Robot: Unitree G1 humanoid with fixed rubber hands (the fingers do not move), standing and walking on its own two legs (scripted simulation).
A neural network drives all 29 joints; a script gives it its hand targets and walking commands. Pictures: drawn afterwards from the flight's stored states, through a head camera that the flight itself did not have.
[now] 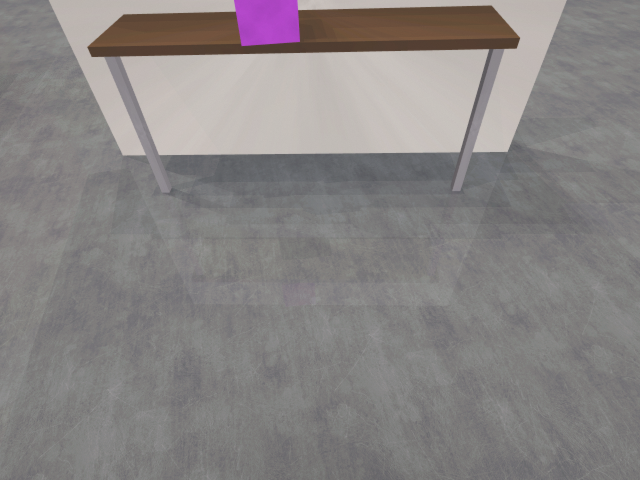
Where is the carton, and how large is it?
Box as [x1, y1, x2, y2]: [234, 0, 299, 45]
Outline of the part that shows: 234,0 242,45 299,41 296,0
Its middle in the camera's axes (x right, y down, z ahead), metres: -0.19 -0.87 +1.36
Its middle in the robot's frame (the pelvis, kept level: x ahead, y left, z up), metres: +1.62 +0.18 +0.07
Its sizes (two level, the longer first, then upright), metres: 0.210 0.200 0.250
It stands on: a table, 0.72 m high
